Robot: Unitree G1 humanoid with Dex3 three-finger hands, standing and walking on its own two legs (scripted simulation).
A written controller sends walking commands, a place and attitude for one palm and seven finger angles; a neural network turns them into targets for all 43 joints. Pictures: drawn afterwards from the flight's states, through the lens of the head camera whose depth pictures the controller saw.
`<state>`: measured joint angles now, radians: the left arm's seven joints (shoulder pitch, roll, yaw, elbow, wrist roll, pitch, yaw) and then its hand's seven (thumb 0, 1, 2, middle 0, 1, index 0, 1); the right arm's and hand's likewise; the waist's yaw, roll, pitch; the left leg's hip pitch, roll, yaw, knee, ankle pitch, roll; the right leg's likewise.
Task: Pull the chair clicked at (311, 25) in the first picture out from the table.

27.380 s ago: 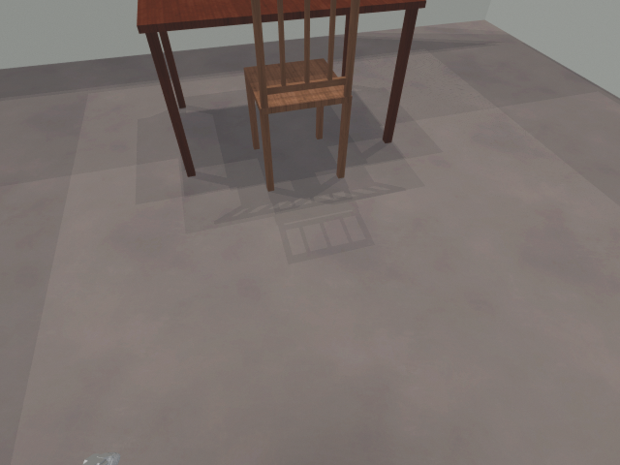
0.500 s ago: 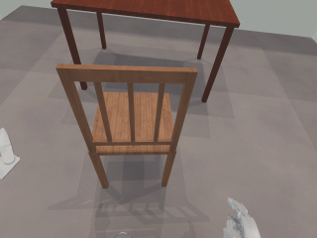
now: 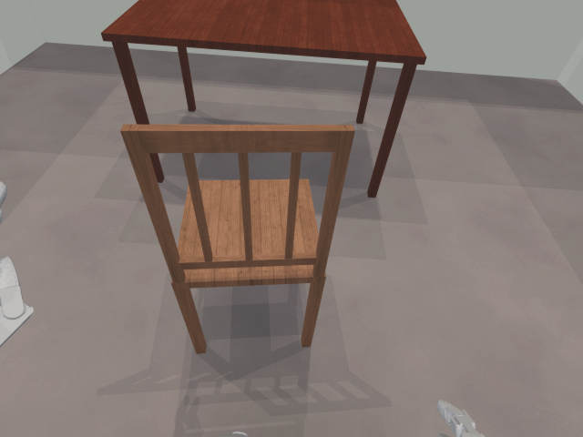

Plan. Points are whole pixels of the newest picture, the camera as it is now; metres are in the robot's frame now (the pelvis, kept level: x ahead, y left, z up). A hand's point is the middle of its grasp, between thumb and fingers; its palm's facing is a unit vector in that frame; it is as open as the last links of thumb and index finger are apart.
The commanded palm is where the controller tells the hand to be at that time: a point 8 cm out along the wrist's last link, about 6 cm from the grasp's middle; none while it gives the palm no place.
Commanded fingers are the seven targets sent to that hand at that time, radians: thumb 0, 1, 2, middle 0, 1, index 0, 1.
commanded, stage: stop stepping back and stand still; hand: left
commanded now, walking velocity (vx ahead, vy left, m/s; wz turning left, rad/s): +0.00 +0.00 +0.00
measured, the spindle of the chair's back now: (246, 211) +0.56 +0.11 -0.07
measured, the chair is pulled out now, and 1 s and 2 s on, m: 0.62 0.62 0.62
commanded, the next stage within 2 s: let the arm hang, fingers relaxed in 0.26 s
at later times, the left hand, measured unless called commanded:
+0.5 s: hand (105, 370) +0.21 +0.26 -0.03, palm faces +0.19 -0.90 -0.40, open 7.4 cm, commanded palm none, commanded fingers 0.00 0.90 0.90 -0.20 -0.30 -0.20 -0.30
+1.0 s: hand out of the picture -0.04 +0.18 -0.16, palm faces +0.05 -0.97 -0.24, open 7.3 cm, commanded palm none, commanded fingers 0.00 0.90 0.90 -0.20 -0.30 -0.20 -0.30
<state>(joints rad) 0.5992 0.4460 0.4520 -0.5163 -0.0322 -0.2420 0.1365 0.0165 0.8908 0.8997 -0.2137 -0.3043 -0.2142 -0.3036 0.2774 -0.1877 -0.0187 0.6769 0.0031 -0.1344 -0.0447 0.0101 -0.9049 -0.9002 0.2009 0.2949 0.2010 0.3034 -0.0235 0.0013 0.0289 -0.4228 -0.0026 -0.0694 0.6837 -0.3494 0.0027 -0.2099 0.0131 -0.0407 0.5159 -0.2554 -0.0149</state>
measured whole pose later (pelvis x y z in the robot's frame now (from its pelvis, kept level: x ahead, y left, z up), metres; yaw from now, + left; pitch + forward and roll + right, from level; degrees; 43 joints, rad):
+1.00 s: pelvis +0.03 -0.01 +0.01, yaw +2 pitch -2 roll +0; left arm 0.40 0.18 -0.01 1.08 0.01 0.03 0.03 0.01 0.93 0.90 -0.20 -0.30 -0.20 -0.30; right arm 0.35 -0.14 0.00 1.07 -0.01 0.01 -0.02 0.00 -0.91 -0.90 0.20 0.29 0.20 0.30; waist 0.01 0.03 0.07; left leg -0.27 -0.02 -0.07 0.47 -0.18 0.00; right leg -0.15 0.01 -0.04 0.46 -0.29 -0.02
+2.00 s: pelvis +0.03 -0.03 +0.01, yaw +1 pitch -3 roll +0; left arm 0.32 0.12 0.00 1.06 0.01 0.01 0.04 0.01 0.91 0.90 -0.20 -0.30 -0.20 -0.30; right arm 0.32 -0.12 0.00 1.08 -0.01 0.00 -0.04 0.00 -0.91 -0.90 0.20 0.29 0.20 0.30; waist 0.00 0.01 0.07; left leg -0.24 0.01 -0.08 0.47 -0.19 -0.03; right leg -0.12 0.03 -0.05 0.46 -0.29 -0.05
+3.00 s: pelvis +0.03 -0.03 +0.01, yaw +2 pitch -2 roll +0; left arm 0.34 0.11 0.00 1.06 0.01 0.01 0.04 0.01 0.91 0.90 -0.20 -0.30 -0.20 -0.30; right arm 0.33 -0.11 0.00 1.08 -0.01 0.00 -0.04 0.00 -0.91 -0.90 0.20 0.29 0.20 0.30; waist 0.00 0.01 0.08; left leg -0.25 0.00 -0.09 0.48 -0.18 -0.03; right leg -0.13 0.03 -0.06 0.46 -0.29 -0.04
